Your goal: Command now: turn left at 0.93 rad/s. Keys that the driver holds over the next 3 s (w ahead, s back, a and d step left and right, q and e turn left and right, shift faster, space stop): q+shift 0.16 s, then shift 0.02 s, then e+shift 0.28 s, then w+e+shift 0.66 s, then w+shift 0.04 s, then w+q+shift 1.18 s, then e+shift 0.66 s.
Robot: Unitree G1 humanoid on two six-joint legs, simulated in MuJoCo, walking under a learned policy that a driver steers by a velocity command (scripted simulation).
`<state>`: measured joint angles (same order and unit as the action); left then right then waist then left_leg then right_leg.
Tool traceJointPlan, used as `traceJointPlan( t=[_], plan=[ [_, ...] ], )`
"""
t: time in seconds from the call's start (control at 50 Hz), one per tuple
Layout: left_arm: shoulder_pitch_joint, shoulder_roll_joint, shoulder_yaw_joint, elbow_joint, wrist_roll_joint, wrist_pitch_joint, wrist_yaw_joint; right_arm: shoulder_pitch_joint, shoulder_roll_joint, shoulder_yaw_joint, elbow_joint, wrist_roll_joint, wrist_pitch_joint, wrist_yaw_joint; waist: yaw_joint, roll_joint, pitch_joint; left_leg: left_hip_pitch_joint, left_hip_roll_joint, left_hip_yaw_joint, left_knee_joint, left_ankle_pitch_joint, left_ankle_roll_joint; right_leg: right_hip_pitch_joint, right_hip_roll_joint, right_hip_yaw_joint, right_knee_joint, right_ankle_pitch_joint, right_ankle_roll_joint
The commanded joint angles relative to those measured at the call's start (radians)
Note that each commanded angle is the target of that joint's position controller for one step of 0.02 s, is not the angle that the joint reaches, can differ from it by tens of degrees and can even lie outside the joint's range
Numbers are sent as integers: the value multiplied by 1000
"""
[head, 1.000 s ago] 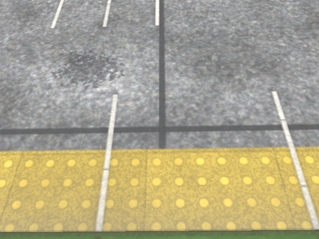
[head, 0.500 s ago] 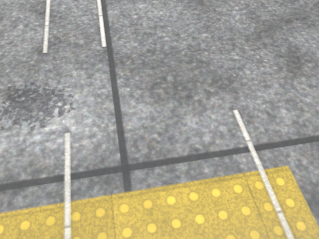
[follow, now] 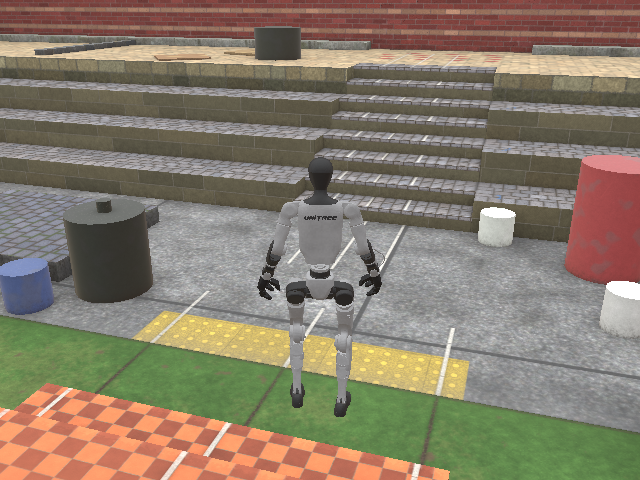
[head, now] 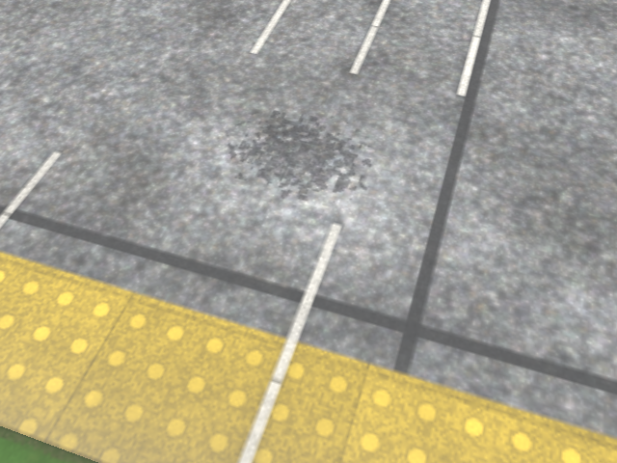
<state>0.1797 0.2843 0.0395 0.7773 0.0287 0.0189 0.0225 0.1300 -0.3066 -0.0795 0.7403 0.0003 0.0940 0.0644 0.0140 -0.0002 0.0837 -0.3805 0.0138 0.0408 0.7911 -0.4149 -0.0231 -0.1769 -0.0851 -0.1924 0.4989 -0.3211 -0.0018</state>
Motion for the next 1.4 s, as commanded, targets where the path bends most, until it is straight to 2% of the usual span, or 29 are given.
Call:
traceJointPlan(
  t=[0.02, 0.06, 0.08, 0.1, 0.12, 0.16, 0.22, 0.32, 0.4, 0.46, 0.54, 0.62, 0.66, 0.68, 0.7, 0.72, 0.78, 0.82, 0.98, 1.02, 1.06, 1.08, 1.1, 1.12, 1.16, 1.22, 1.28, 1.34, 1.4],
  plan=[
    [40, 195, 60, -39, -14, -11, -15, -22, -70, -15, -90, 3, -9, -7, 16, -203, -125, 48, -48, 85, -142, 20, 38, 117, -240, 90, 25, 665, -106],
    [50, 191, 65, -35, -32, -11, -26, 106, -110, -32, -57, -23, -27, -30, -74, -62, -177, 305, -35, -22, -391, 230, 92, -57, -202, 4, 306, 494, -14],
    [88, 113, 48, -71, -14, -3, -31, 128, -255, -60, -60, -30, -42, -46, -38, 211, -182, 478, 228, -401, -431, 646, 162, -364, -76, -38, 577, -221, 49],
    [-31, 87, 27, -149, 8, 14, -21, 216, -341, -90, -64, 1, -48, -41, -118, 270, -244, 484, 374, -607, -391, 996, 352, -511, 42, 133, 706, -401, 79],
    [-58, 114, 30, -140, 7, 21, -15, 221, -278, -78, -54, 10, -50, -45, -118, 121, -220, 507, 327, -517, -384, 955, 362, -540, -1, 211, 758, -337, 79],
    [-46, 124, 32, -116, -13, 11, -10, 77, -192, -50, -70, -1, -37, -66, -42, 86, -95, 362, 189, -386, -413, 760, 287, -512, -20, 235, 674, -163, 71],
    [64, 151, 40, -62, -3, 24, -13, 18, -132, -22, -89, 2, -37, -71, 2, 81, -154, 311, 146, -296, -423, 822, 256, -384, 17, 201, 633, -70, 64],
    [81, 74, 13, -22, -16, 47, -24, 23, -41, 32, -28, -22, -69, -77, -6, 92, -138, 238, 148, -205, -496, 661, 215, -210, 19, 203, 392, -8, 30],
    [48, 120, 28, -23, -22, 51, -34, 40, -125, 19, 11, -35, -68, -86, -35, 117, -65, 208, 195, -202, -489, 519, 226, -178, 76, 197, 320, -61, -4],
    [46, 107, 28, -33, -21, 44, -39, 50, -123, 15, 21, -27, -61, -95, -35, 87, -42, 262, 247, -221, -455, 560, 251, -224, 70, 181, 321, -136, -16],
    [-41, 123, 36, -78, -13, 39, -81, 96, -161, -9, 22, -38, -84, -87, -78, 114, 2, 319, 321, -377, -653, -312, 262, -337, 50, 167, 300, -190, -66],
    [25, 86, 34, -58, -36, 18, -95, 42, -160, -20, 14, -36, -121, -72, -17, 63, 4, 275, 305, -228, -664, -189, 203, -184, 58, 136, 129, -161, -131],
    [193, 73, 37, 8, -32, 1, -93, -41, -157, -24, 1, -24, -121, -66, 83, 38, -31, 102, 213, -37, -510, -153, 144, 123, 124, 64, -78, -32, -154],
    [363, 130, 62, 78, -17, -11, -84, -75, -117, -11, -13, -31, -125, -70, 152, -102, -73, -98, 113, 93, -208, -63, 100, 372, 102, 191, -127, -104, -189],
    [455, 236, 86, 75, 3, -25, -72, -136, -19, 23, -68, -42, -133, -62, 187, -318, -85, -426, -30, 155, 184, -137, 45, 513, -187, 716, -255, -384, -279],
    [383, 234, 75, 31, -3, -31, -61, -209, -24, 30, -117, -64, -149, -51, 156, -221, -30, -623, -70, -44, 298, -119, 33, 465, -246, 977, -337, -381, -346],
    [292, 210, 73, 12, -13, -42, -38, -123, -116, 21, -68, -59, -176, -20, 63, -33, 0, -583, 40, -82, 319, 73, 13, 388, -141, 719, -316, -128, -311],
    [287, 183, 60, 13, -25, -59, -37, -122, -122, 26, -65, -73, -157, -13, 44, -51, 11, -504, 37, -57, 264, 124, -11, 298, -77, 644, -351, -33, -283],
    [299, 218, 77, 48, -37, -94, -24, -321, -75, 72, -200, -32, -150, -10, 63, -116, 47, -190, -31, 6, -137, 360, -1, 74, -38, 594, -384, 527, -235],
    [233, 259, 84, 37, -42, -103, -25, -123, -129, 49, -154, -28, -153, -35, -36, -117, -74, 129, -93, 10, -177, 303, 31, 49, -15, 556, -206, 915, -173],
    [145, 276, 88, 24, -23, -115, -33, 316, -223, -2, -48, -14, -154, -81, -264, -80, -297, 626, -32, -35, -150, 153, 47, -133, 62, 524, 310, 939, -131],
    [163, 108, 49, -8, -25, -127, -35, 469, -299, -27, -24, -57, -166, -101, -264, 160, -423, 833, 220, -362, -267, -342, 78, -339, 182, 459, 706, 326, -128],
    [206, 36, 17, -73, -61, -120, -43, 360, -321, -25, -47, -72, -166, -92, -133, 405, -486, 787, 441, -934, -556, -607, 126, -485, 221, 393, 903, -152, -131],
    [142, 102, 20, -59, -34, -103, -39, 199, -228, -17, -70, -60, -162, -88, -101, 263, -309, 614, 393, -898, -581, -631, 146, -544, 142, 359, 949, -39, -145],
    [89, 128, 25, -43, 5, -84, -62, 162, -112, 6, -43, -56, -163, -80, -81, 56, -154, 391, 323, -604, -550, -322, 175, -521, 51, 310, 874, 54, -140],
    [25, 41, -6, -99, 20, -69, -88, 233, -47, 31, 52, -49, -196, -68, -26, 98, -41, 206, 260, -447, -615, -146, 205, -520, 30, 360, 779, 5, -113],
    [-111, 64, -22, -182, 30, -63, -92, 226, -80, 26, 76, -25, -218, -65, 23, 84, 43, 165, 254, -361, -712, -37, 239, -630, -19, 328, 600, 74, -73],
    [-192, 60, -48, -206, 16, -78, -122, 187, -127, 11, 54, -9, -222, -54, 31, 37, 39, -72, 147, -168, -802, 181, 200, -232, 12, 189, 247, 257, -38],
    [-161, 110, -29, -179, 7, -81, -108, 247, -217, -13, 66, -4, -219, -39, 36, 30, -5, 75, 186, -164, -717, 524, 196, -96, 63, 155, 160, 242, -39]
  ],
)
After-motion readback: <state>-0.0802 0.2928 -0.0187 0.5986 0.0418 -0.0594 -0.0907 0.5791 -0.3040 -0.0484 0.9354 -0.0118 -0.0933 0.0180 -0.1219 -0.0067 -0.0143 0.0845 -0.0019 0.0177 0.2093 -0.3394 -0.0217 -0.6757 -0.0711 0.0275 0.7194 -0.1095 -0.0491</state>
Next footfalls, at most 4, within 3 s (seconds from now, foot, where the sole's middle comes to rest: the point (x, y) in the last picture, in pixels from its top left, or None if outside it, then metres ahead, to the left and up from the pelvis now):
0.06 left None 0.03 0.11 -0.77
0.68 right None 0.04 -0.09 -0.77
1.06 left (337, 418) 0.53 -0.02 -0.77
1.46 right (518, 346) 0.70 -0.44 -0.77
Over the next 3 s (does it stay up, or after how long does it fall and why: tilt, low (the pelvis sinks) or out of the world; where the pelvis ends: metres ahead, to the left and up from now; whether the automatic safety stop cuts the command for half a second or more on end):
stays up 1.64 -0.35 0.00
